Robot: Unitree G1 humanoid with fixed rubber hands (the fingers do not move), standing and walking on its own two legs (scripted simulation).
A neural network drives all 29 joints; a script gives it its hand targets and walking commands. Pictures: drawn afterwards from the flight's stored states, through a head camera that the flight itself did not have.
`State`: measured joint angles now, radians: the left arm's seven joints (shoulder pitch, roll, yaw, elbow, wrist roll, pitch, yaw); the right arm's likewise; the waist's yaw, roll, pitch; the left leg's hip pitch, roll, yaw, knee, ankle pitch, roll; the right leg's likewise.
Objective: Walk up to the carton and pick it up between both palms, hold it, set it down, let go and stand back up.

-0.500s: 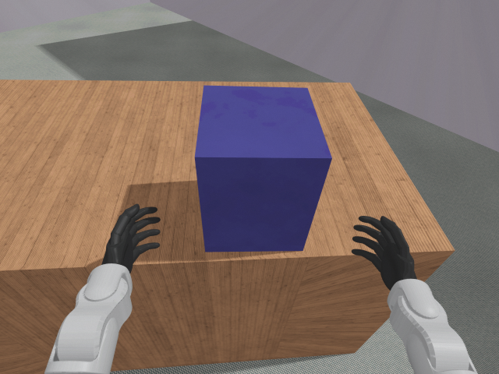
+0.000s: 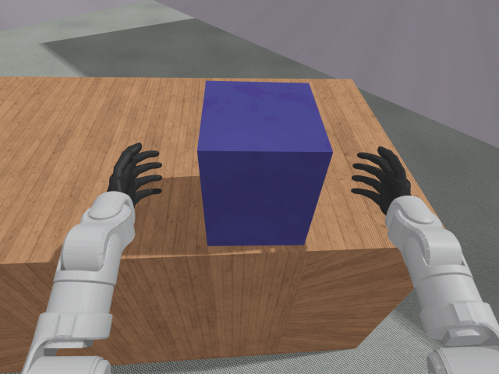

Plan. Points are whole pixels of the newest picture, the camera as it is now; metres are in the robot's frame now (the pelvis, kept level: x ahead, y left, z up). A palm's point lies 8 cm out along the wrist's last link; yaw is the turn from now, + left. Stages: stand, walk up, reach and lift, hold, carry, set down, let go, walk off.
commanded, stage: reach and lift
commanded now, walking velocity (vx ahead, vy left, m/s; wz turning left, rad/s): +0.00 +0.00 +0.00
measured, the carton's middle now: (257, 166) +0.50 +0.02 +0.06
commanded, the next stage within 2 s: none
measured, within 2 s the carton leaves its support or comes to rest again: neither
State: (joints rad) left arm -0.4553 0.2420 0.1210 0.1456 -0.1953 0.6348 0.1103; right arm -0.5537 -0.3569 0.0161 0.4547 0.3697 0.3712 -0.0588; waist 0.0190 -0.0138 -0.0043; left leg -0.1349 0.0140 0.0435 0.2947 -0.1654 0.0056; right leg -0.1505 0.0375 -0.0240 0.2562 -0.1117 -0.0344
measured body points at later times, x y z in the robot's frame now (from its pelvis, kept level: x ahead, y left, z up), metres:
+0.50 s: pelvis +0.01 +0.00 +0.00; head +0.02 +0.00 +0.45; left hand +0.42 +0.22 +0.17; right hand +0.45 -0.19 +0.16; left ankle -0.01 +0.11 -0.75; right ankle +0.01 -0.09 -0.75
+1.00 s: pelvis +0.01 +0.01 +0.00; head +0.04 +0.01 +0.45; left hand +0.47 +0.22 +0.21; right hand +0.50 -0.18 +0.21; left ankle -0.01 +0.11 -0.75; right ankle +0.01 -0.10 -0.75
